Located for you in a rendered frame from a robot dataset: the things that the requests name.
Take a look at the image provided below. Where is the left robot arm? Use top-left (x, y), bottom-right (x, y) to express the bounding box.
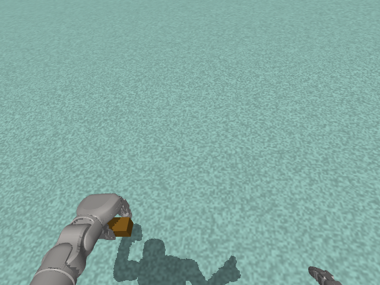
top-left (29, 214), bottom-right (103, 285)

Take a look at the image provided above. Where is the small box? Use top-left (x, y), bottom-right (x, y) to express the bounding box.
top-left (108, 217), bottom-right (134, 237)

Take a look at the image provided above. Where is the left robot hand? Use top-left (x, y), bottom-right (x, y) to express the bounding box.
top-left (77, 194), bottom-right (132, 240)

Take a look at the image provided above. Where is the right robot hand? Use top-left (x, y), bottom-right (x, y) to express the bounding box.
top-left (308, 267), bottom-right (342, 285)

